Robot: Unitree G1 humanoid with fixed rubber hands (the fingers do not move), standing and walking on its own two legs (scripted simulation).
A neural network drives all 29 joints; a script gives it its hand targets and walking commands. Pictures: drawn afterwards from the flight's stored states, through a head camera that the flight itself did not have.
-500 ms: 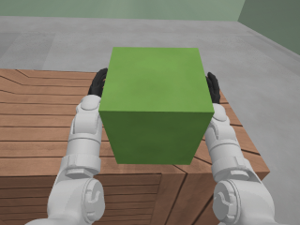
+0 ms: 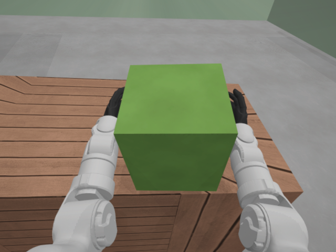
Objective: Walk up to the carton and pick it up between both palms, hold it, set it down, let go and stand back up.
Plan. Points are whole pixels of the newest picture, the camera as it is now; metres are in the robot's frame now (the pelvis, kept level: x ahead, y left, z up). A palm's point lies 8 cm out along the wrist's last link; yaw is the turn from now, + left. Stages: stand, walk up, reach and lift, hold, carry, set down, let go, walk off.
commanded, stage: set down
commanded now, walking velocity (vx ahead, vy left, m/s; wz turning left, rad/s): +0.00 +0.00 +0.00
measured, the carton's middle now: (175, 131) +0.38 -0.01 +0.12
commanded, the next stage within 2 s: none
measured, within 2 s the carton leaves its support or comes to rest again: neither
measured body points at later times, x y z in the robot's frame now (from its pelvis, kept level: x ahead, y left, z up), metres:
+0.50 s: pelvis +0.02 +0.00 +0.00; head +0.00 +0.02 +0.45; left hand +0.44 +0.14 +0.11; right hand +0.42 -0.17 +0.14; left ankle +0.06 +0.11 -0.74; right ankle -0.02 -0.11 -0.74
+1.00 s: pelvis +0.02 -0.01 +0.00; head +0.01 +0.02 +0.45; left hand +0.44 +0.14 +0.10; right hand +0.42 -0.17 +0.12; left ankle +0.06 +0.11 -0.74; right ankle -0.02 -0.11 -0.74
